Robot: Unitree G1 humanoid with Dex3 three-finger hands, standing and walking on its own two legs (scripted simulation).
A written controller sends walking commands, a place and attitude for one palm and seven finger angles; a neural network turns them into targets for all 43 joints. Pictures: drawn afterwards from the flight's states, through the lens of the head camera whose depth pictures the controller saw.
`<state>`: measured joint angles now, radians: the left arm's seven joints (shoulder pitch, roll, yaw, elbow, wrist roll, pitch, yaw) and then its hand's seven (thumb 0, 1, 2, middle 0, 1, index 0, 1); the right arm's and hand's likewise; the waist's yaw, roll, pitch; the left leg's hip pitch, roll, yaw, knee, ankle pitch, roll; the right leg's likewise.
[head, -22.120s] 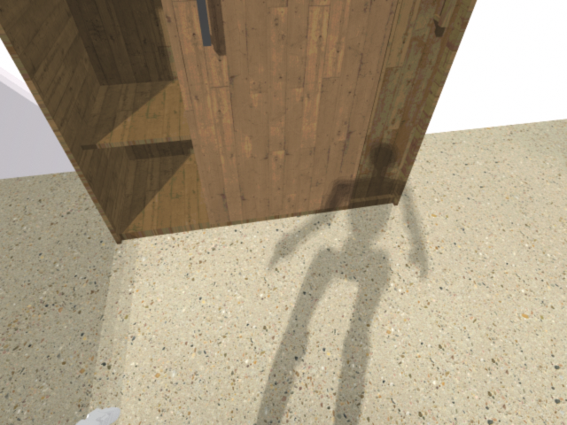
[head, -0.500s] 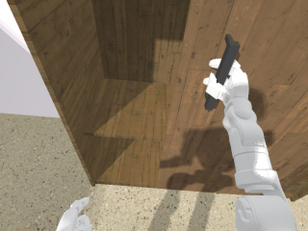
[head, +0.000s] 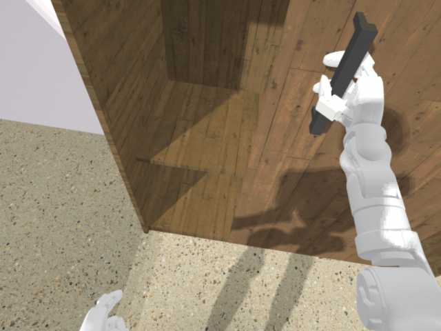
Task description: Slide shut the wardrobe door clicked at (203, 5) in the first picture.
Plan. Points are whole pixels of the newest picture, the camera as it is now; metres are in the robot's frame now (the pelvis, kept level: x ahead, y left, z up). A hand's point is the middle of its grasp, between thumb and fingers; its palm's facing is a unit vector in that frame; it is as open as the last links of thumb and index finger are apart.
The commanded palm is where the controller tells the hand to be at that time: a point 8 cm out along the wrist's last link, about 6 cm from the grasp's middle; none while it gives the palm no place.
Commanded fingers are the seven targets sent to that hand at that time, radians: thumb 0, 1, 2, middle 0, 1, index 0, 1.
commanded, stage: step sideways, sliding the door along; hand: right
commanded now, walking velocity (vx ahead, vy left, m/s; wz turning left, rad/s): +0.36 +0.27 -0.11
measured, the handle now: (335, 80) +0.49 -0.15 +0.20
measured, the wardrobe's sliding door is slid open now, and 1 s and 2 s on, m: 0.37 0.25 0.00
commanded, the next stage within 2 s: none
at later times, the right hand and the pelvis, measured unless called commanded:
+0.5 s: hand (310, 94) +0.46 -0.10 +0.19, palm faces +0.32 +0.94 -0.09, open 5.9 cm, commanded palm +0.43 -0.08 +0.20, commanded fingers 0.00 -0.90 -0.90 0.45 1.40 0.45 1.40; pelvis +0.05 +0.11 -0.01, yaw -8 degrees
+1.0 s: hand (244, 85) +0.46 +0.01 +0.19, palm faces +0.35 +0.93 -0.06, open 6.1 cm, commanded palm +0.44 +0.04 +0.20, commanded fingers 0.00 -0.90 -0.90 0.45 1.40 0.45 1.40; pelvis +0.12 +0.22 +0.01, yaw -13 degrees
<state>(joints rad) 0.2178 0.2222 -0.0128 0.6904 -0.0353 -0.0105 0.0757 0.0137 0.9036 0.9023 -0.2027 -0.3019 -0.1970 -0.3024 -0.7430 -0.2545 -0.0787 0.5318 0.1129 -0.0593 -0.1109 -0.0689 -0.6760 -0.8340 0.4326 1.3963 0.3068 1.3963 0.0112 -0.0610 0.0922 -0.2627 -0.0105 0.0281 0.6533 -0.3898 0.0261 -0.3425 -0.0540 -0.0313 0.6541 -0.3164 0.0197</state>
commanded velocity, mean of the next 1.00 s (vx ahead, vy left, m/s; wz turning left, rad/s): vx -0.09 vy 0.28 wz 0.08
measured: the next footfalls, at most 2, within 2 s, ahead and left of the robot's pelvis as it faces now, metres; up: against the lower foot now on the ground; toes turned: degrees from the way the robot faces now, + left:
left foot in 0.46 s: +0.17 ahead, +0.24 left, +0.00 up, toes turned -2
right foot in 0.60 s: +0.08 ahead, -0.06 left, +0.00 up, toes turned -11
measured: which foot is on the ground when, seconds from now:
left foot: down 0.00-0.18, up 0.20-0.44, down 0.46-0.98, up 1.00-1.00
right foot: down 0.00-0.50, up 0.52-0.58, down 0.60-0.84, up 0.86-0.94, down 0.96-1.00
